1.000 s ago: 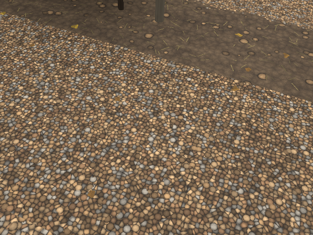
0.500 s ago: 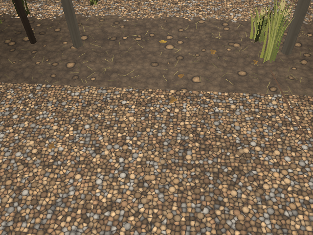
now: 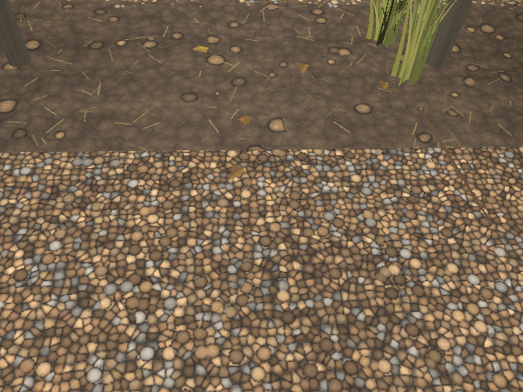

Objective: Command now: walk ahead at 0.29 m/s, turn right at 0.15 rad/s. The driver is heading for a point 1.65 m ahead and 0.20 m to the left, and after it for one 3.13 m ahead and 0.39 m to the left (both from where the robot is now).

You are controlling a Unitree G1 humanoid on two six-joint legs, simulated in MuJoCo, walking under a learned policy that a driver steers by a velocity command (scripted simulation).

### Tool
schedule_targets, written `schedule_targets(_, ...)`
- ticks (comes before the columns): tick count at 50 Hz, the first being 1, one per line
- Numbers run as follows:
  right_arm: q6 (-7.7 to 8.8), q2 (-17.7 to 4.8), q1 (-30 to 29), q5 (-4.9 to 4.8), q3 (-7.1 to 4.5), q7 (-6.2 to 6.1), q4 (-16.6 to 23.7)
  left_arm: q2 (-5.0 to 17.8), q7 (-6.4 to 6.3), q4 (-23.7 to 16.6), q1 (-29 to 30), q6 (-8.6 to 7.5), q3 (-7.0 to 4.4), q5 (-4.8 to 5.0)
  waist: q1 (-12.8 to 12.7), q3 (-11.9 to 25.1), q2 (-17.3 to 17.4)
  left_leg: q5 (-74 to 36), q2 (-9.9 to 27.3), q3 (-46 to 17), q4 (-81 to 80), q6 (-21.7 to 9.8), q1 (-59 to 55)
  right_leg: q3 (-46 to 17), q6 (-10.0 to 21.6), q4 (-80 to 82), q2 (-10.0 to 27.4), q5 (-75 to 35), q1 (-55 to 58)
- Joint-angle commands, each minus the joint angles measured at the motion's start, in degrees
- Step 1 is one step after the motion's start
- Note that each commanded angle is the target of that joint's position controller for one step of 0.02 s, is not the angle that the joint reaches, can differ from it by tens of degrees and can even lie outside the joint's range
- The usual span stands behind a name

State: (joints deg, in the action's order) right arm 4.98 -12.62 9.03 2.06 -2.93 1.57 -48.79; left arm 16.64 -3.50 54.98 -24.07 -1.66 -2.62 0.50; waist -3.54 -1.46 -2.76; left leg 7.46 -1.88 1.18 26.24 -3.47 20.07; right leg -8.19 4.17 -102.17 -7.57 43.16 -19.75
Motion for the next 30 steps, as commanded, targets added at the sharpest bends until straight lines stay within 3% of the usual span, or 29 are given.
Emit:
schedule_targets(1, 1.22, -8.29, 13.38, -1.24, -1.45, -2.19, 0.53, 6.38, 1.08, -4.65, 2.11, -0.19, -0.51, -4.46, 5.88, 11.77, 4.37, -28.88, 27.05, -28.29, -4.88, -13.98, -28.57, 0.37, -0.63, 1.01, 5.56, -18.00, -32.45)
schedule_targets(2, 2.01, -8.74, 12.87, -0.76, -0.95, -2.46, -0.52, 4.92, 1.99, -5.67, 5.04, 0.39, -0.28, -4.75, 4.34, 5.86, 7.41, -36.29, 28.25, -28.68, -5.24, -15.51, -16.56, -1.58, -0.91, 7.47, 6.13, -18.97, -27.47)
schedule_targets(3, 2.12, -7.51, 10.81, -0.54, -0.43, -1.98, -2.38, 4.02, 2.81, -6.65, 8.95, 0.81, 0.03, -3.41, 1.47, -1.07, 3.56, -37.73, 22.06, -19.49, -9.06, -12.11, -3.55, -1.03, -2.16, 23.88, 7.75, -22.90, -21.11)
schedule_targets(4, 2.18, -5.40, 9.95, -0.42, 0.59, -1.68, -2.77, 1.93, 3.86, -6.52, 8.83, 0.92, 0.56, -3.44, 0.28, -0.84, 4.62, -39.83, 16.11, -11.80, -10.54, -9.47, 2.06, 1.97, -2.80, 37.29, 7.79, -28.55, -12.00)
schedule_targets(5, 1.90, -4.54, 9.20, -0.22, 1.10, -1.63, -3.49, -0.27, 4.39, -5.60, 7.81, 0.70, 1.16, -3.12, -0.61, 1.02, 8.72, -44.09, 11.86, -7.34, -10.72, -7.95, 3.60, 5.65, -3.08, 45.10, 7.20, -33.54, -5.60)
schedule_targets(6, 1.72, -4.29, 8.23, -0.80, 1.29, -1.32, -3.33, -1.82, 4.88, -5.28, 6.29, 0.22, 1.83, -2.18, -1.19, 3.56, 12.62, -47.72, 9.76, -3.79, -10.04, -6.94, 3.38, 6.77, -2.53, 52.34, 6.73, -38.43, 0.23)
schedule_targets(7, 1.51, -4.34, 9.66, -1.42, 1.21, -0.96, -3.91, -2.43, 5.09, -4.30, 6.51, -0.07, 2.19, -1.34, -0.19, 5.73, 13.85, -49.85, 9.44, -3.12, -9.26, -6.28, 1.35, 8.02, -2.17, 55.31, 6.08, -40.86, 3.67)
schedule_targets(8, 1.25, -4.42, 10.83, -1.98, 1.11, -0.78, -4.47, -2.47, 5.00, -3.82, 6.97, -0.15, 2.43, -1.08, 0.28, 6.92, 12.85, -49.34, 10.04, -3.66, -8.46, -5.68, -1.95, 8.11, -1.85, 56.99, 6.14, -42.38, 4.24)
schedule_targets(10, 0.40, -3.74, 13.07, -2.67, 1.33, -0.89, -5.55, -1.50, 4.42, -4.33, 11.86, 0.15, 2.63, -1.71, 1.71, 5.58, 8.72, -44.64, 11.49, -5.42, -8.09, -4.43, -5.32, 8.16, -1.23, 60.26, 6.73, -42.08, 3.37)
schedule_targets(12, -0.61, -3.61, 15.19, -2.24, 1.46, -1.12, -6.51, -0.94, 4.02, -4.67, 15.19, 0.05, 2.73, -2.30, 2.97, 3.24, 7.69, -39.76, 12.19, -7.04, -6.66, -4.07, -7.88, 8.27, -0.34, 64.03, 6.85, -39.35, 3.16)
schedule_targets(14, -1.36, -3.86, 16.17, -1.70, 1.59, -1.45, -7.43, -1.17, 3.53, -3.65, 14.60, -0.46, 2.92, -2.46, 2.37, 1.75, 5.66, -31.85, 11.67, -7.54, -2.79, -3.55, -9.32, 7.43, 0.75, 74.15, 7.44, -41.67, 7.44)
schedule_targets(15, -1.42, -3.57, 19.46, -1.17, 1.63, -1.50, -8.12, 0.25, 3.12, -3.06, 13.38, -1.21, 2.80, -2.68, 3.10, 2.27, 2.13, -23.56, 10.08, -7.06, -0.25, -2.14, -7.85, 3.38, 1.41, 77.98, 11.35, -55.58, 13.15)
schedule_targets(16, -1.40, -2.00, 25.97, -0.91, 2.02, -1.66, -8.83, 2.76, 2.73, -2.39, 11.09, -1.49, 2.18, -2.61, 5.57, 6.20, -3.95, -6.13, 8.23, -5.42, 2.09, -1.00, -4.10, -2.53, 4.27, 73.64, 19.71, -78.83, 22.25)
schedule_targets(17, -2.43, 0.24, 30.14, -2.08, 2.68, -2.12, -10.92, 0.51, 2.63, -2.08, 11.76, -0.68, 2.52, -1.12, 5.77, 11.02, -5.93, 12.27, 5.29, -3.62, 1.90, -0.33, -4.42, -5.73, 9.32, 72.21, 23.47, -80.86, 23.70)
schedule_targets(18, -3.50, -2.09, 26.99, -1.66, 2.12, -2.65, -10.97, -1.29, 2.72, -2.51, 13.36, -0.21, 2.95, -0.98, 4.94, 8.48, -2.79, 15.87, 3.84, -2.84, 0.03, -0.19, -5.67, -6.67, 9.20, 73.83, 22.48, -72.60, 19.53)
schedule_targets(20, -4.49, -2.17, 22.26, -0.68, 1.91, -2.71, -10.45, -0.89, 2.77, -2.56, 17.45, 0.42, 2.74, -1.74, 5.35, 2.21, -1.20, 11.33, 3.45, -3.69, -3.67, -0.23, -7.03, -3.69, 5.75, 75.93, 17.32, -58.15, 12.21)
schedule_targets(22, -4.74, -1.69, 20.77, -0.49, 1.97, -2.48, -10.77, 0.22, 2.54, -0.98, 16.24, 0.68, 2.13, -1.44, 5.00, -0.90, 0.11, 6.66, 4.59, -4.62, -4.77, -0.50, -7.71, -1.55, 3.48, 77.02, 14.09, -50.18, 9.30)
schedule_targets(30, -4.79, -0.68, 17.74, -0.88, 1.98, -3.54, -13.16, -0.81, 2.10, 4.01, 13.25, 0.56, 1.42, -1.12, 4.49, -0.70, 3.05, 3.35, 5.83, -4.90, -5.75, -0.58, -11.75, -1.08, 2.25, 78.39, 12.84, -48.83, 10.38)
